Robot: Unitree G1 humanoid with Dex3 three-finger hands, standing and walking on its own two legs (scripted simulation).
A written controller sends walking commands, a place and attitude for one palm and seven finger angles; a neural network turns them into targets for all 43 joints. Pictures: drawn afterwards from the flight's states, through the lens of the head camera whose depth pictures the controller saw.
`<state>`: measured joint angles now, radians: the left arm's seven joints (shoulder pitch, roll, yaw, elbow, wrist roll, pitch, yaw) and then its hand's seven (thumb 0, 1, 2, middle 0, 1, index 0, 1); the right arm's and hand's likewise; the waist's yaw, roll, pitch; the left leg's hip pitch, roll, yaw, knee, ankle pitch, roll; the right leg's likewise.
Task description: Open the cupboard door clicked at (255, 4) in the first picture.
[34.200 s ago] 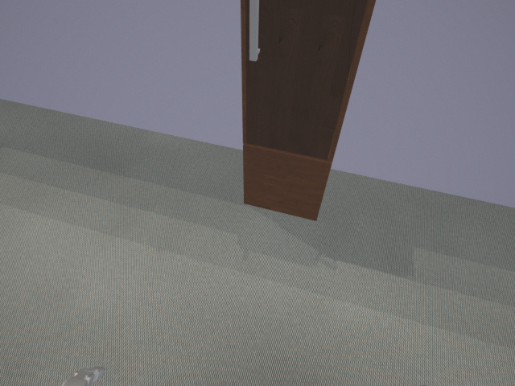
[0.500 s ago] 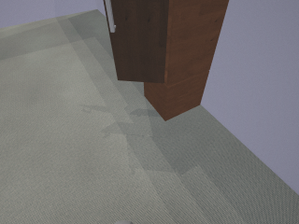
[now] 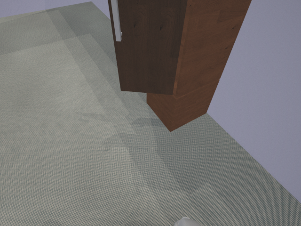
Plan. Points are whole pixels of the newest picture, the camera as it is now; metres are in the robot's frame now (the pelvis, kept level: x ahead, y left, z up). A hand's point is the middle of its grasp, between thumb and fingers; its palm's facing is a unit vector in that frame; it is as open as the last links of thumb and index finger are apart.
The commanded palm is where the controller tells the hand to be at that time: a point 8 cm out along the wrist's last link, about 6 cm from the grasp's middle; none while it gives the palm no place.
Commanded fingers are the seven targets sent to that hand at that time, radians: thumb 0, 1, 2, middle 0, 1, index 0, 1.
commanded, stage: take the last steps up to it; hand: left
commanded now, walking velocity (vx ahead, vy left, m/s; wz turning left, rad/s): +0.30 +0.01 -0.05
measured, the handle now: (117, 19) +0.90 +0.20 +0.12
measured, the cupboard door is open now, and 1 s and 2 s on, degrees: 53 53 53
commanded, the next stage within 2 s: come to a stop and stand still in 0.66 s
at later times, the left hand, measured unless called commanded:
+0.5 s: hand (94, 220) +0.17 +0.19 -0.18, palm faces +0.07 -0.98 -0.17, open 7.2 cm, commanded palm none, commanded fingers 0.00 0.90 0.90 -0.20 -0.30 -0.20 -0.30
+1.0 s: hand (108, 145) +0.43 +0.19 -0.18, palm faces -0.06 -0.97 -0.22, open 7.3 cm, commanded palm none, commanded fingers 0.00 0.90 0.90 -0.20 -0.30 -0.20 -0.30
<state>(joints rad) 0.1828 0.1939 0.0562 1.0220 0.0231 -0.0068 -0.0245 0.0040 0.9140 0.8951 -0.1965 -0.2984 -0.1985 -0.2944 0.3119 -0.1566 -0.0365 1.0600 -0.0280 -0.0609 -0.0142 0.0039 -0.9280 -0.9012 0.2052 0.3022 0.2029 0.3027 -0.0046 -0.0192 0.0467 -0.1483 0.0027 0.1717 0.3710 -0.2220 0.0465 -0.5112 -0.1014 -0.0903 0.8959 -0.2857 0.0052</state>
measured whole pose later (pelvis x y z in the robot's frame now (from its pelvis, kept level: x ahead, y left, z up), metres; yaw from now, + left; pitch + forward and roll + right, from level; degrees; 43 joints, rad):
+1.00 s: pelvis +0.34 +0.01 -0.01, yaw -1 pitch +1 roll +1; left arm 0.14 0.18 0.02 1.05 0.01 -0.01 0.01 0.00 0.92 0.89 -0.20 -0.30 -0.20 -0.29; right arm 0.30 -0.15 -0.03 1.12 0.00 0.02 -0.03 0.01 -0.91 -0.90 0.20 0.30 0.20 0.30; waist -0.05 0.01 0.04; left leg -0.17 0.04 0.13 0.54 -0.37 -0.01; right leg -0.33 -0.05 -0.08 0.58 -0.27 -0.01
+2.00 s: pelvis +0.29 +0.03 -0.01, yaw -1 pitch -1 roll +0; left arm 0.28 0.15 -0.02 1.10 0.02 -0.03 0.05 0.00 0.92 0.89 -0.20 -0.30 -0.20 -0.30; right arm 0.31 -0.16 -0.01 1.09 -0.01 -0.01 -0.02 0.01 -0.91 -0.90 0.20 0.30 0.20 0.30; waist -0.04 0.00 0.07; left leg -0.26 0.03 0.13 0.50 -0.22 0.03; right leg -0.16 -0.01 -0.02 0.48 -0.30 0.00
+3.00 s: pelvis +0.35 +0.03 -0.02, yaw -4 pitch +0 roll +1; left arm 0.35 0.15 0.02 1.07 0.02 -0.04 0.01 0.00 0.91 0.89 -0.20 -0.30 -0.20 -0.29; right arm 0.33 -0.12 -0.01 1.09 -0.01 -0.05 -0.02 0.01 -0.90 -0.90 0.20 0.30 0.20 0.30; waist -0.01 -0.02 0.05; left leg -0.21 0.03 0.18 0.57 -0.36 0.03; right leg -0.28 -0.03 -0.09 0.60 -0.29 -0.02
